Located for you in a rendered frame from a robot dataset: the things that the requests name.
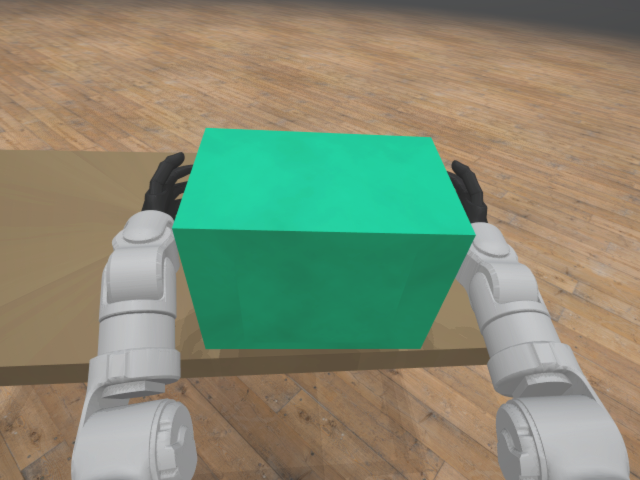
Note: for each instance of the robot left upper arm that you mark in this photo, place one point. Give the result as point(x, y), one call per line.
point(151, 440)

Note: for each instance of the robot right upper arm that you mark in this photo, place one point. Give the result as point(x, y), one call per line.
point(568, 437)

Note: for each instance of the carton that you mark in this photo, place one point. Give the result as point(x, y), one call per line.
point(307, 240)

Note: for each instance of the table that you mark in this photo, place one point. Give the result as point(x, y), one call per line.
point(59, 212)

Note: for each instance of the robot left hand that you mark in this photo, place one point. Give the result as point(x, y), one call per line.
point(162, 190)

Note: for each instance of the robot right hand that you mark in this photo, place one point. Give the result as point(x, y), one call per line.
point(469, 192)

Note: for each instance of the right robot forearm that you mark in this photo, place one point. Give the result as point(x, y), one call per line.
point(527, 358)

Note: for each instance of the left robot forearm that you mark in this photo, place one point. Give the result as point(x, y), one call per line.
point(136, 345)

